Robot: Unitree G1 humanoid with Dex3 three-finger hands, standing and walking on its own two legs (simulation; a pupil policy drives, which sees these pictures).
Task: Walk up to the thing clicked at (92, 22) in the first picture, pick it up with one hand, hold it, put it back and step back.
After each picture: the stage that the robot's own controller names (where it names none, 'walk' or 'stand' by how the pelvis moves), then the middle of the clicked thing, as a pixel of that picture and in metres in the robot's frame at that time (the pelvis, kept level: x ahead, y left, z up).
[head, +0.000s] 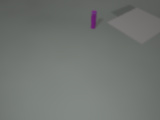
stand; (93, 20) +1.84 -0.11 -0.65
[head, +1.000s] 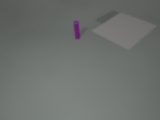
walk; (76, 30) +1.69 +0.20 -0.63
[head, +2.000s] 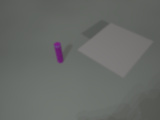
walk; (59, 53) +1.14 +0.34 -0.64
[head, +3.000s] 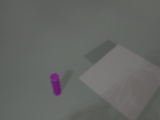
walk; (56, 85) +0.74 +0.27 -0.63
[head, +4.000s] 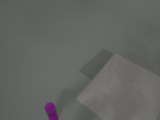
walk; (52, 113) +0.48 +0.22 -0.63
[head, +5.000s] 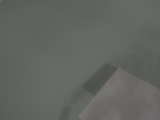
stand; out of the picture +0.39 +0.24 -0.65
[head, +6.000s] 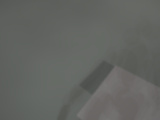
stand; out of the picture +0.37 +0.24 -0.66
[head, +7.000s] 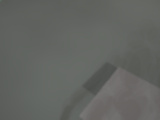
stand; out of the picture +0.39 +0.23 -0.66
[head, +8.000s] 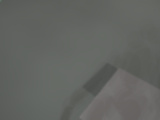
stand; out of the picture +0.38 +0.23 -0.66
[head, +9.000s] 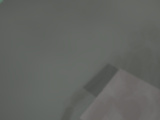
stand; out of the picture +0.38 +0.22 -0.66
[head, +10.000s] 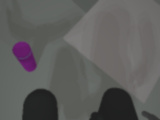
go down; (26, 59) +0.47 +0.23 -0.32
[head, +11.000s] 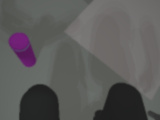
approach; (25, 52) +0.47 +0.24 -0.26
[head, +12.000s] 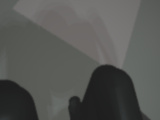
close in; out of the picture +0.45 +0.29 -0.16
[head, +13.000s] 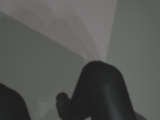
close; out of the picture +0.45 +0.31 -0.16
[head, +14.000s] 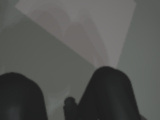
lift; out of the picture +0.39 +0.27 -0.16
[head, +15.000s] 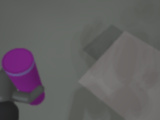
lift; (28, 82) +0.33 +0.19 +0.03
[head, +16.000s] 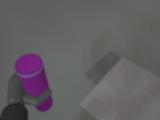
hold; (37, 87) +0.33 +0.17 +0.04
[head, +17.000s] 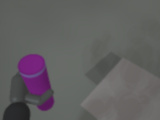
hold; (39, 87) +0.33 +0.16 +0.04
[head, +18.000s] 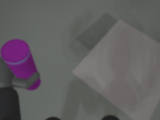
crouch; (25, 69) +0.39 +0.20 -0.02
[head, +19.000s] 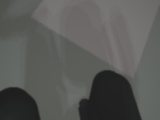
lower; out of the picture +0.50 +0.29 -0.07
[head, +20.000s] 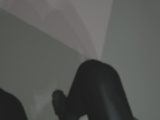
lower; out of the picture +0.47 +0.31 -0.17
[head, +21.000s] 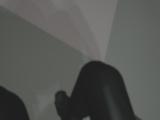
lower; out of the picture +0.46 +0.32 -0.17
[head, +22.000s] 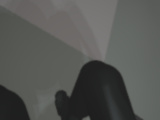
lower; out of the picture +0.46 +0.32 -0.17
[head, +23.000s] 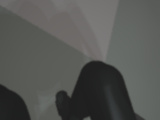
lower; out of the picture +0.45 +0.32 -0.17
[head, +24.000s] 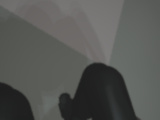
open; out of the picture +0.45 +0.29 -0.17
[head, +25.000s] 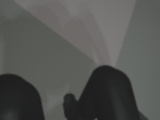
stand; out of the picture +0.46 +0.28 -0.18
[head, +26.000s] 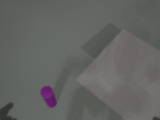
stand; (49, 97) +0.44 +0.20 -0.50
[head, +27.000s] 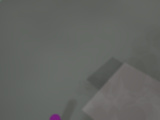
stand; out of the picture +0.43 +0.19 -0.60
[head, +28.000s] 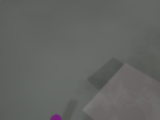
stand; out of the picture +0.42 +0.19 -0.60
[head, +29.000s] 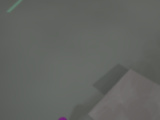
stand; out of the picture +0.44 +0.19 -0.65
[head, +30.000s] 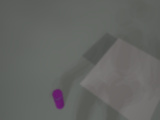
walk; (58, 100) +0.49 +0.16 -0.63
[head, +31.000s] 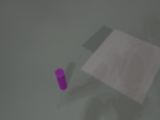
walk; (61, 80) +0.71 +0.23 -0.63
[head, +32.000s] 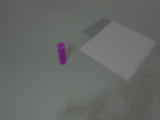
stand; (62, 54) +1.04 +0.21 -0.63
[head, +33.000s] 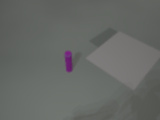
stand; (68, 62) +1.05 +0.18 -0.65
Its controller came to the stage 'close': yes
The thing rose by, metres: 0.69
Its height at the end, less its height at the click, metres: +0.00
